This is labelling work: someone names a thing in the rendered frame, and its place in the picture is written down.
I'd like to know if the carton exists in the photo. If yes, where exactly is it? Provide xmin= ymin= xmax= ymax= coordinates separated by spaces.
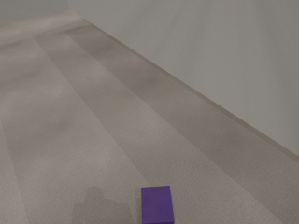
xmin=141 ymin=186 xmax=175 ymax=224

